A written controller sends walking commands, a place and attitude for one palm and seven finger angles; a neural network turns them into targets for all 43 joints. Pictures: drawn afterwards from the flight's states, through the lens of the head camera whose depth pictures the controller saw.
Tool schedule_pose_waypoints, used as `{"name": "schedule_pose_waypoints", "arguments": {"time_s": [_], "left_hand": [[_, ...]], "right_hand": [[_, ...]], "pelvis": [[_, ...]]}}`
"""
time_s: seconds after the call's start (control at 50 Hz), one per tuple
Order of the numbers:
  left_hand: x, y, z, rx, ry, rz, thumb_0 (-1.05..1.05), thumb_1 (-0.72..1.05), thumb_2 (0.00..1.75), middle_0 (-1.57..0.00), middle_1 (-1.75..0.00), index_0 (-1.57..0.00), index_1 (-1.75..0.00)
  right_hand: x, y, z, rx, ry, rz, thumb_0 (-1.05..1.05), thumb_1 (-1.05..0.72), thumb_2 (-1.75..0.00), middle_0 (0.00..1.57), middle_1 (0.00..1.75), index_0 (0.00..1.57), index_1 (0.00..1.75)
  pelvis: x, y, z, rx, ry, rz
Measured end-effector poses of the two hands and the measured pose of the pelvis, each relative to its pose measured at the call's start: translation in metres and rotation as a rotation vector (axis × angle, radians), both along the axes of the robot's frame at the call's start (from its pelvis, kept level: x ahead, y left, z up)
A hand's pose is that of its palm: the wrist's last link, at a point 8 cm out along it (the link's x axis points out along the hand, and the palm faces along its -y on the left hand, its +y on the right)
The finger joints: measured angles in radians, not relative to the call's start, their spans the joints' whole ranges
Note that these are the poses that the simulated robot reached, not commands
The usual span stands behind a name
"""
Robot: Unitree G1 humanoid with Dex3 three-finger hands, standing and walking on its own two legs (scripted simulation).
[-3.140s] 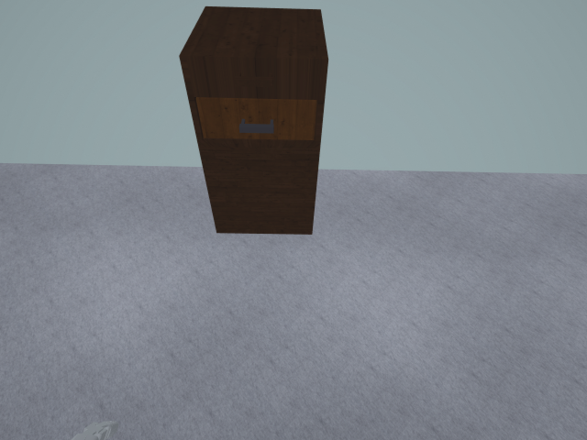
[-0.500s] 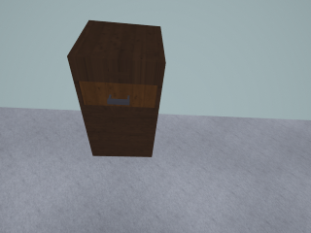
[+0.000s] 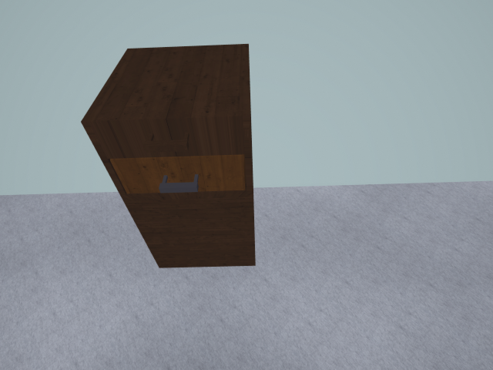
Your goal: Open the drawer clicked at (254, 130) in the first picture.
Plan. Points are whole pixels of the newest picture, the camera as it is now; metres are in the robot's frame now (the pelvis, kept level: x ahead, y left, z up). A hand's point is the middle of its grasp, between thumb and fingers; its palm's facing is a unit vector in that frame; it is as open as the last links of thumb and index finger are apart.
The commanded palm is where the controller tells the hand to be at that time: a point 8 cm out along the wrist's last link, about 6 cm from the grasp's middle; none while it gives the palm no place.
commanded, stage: take the last steps up to it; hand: left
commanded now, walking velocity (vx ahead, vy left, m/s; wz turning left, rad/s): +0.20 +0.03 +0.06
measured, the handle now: (179, 182) +0.65 +0.24 -0.17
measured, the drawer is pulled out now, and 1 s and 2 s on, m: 0.00 0.00 0.00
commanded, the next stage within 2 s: come to a stop and stand still in 0.16 s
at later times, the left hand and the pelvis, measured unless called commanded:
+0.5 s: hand out of the picture +0.06 +0.16 -0.18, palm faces +0.11 -0.98 -0.14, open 7.4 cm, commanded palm none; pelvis +0.12 +0.02 +0.00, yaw -1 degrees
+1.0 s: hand out of the picture +0.12 +0.13 -0.13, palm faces +0.06 -0.96 -0.27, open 7.3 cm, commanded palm none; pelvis +0.08 -0.06 +0.02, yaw -1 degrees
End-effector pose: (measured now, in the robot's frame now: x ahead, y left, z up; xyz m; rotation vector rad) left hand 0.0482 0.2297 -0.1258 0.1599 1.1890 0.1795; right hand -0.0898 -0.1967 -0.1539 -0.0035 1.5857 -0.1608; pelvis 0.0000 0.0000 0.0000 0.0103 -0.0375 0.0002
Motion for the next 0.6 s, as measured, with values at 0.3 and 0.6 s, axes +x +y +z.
{"name": "schedule_pose_waypoints", "arguments": {"time_s": [0.3, 0.6], "left_hand": [[-0.035, -0.043, -0.005, -0.126, 0.276, 0.132, 0.0, 0.91, 0.9, -0.2, -0.3, -0.2, -0.3], [0.045, 0.008, -0.015, -0.026, 0.275, 0.065, 0.0, 0.91, 0.9, -0.2, -0.3, -0.2, -0.3]], "right_hand": [[0.251, -0.03, 0.031, -0.093, -0.367, 0.166, 0.0, -0.92, -0.9, 0.19, 0.3, 0.2, 0.3], [0.304, 0.0, 0.024, -0.102, -0.428, 0.117, -0.03, -0.93, -0.9, 0.2, 0.3, 0.21, 0.3]], "pelvis": [[0.086, 0.0, 0.014, -0.025, 0.027, 0.025], [0.108, 0.011, 0.005, -0.004, 0.025, -0.03]]}}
